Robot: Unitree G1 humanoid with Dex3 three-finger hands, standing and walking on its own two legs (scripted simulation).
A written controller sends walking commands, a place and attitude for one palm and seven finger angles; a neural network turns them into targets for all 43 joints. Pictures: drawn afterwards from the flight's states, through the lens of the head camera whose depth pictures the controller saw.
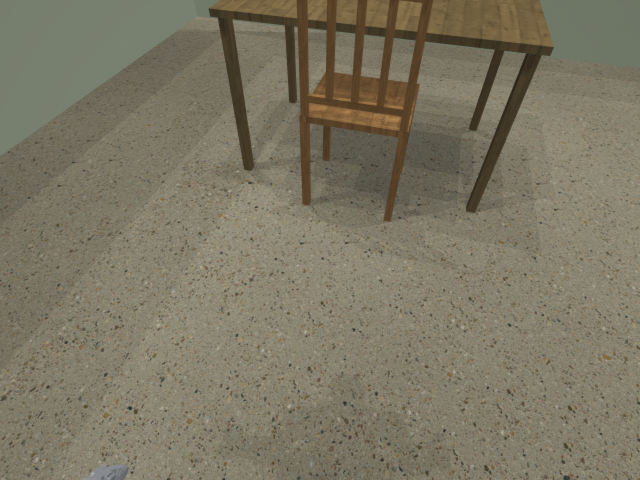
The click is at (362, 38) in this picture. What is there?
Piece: chair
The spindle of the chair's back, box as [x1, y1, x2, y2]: [351, 0, 366, 102]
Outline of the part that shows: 366,0 358,0 351,90 351,101 357,102 358,100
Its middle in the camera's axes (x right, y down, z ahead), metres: +0.12 -0.60 +1.26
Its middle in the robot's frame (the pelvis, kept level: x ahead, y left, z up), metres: +1.35 -0.05 -0.05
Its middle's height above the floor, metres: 0.72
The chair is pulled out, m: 0.00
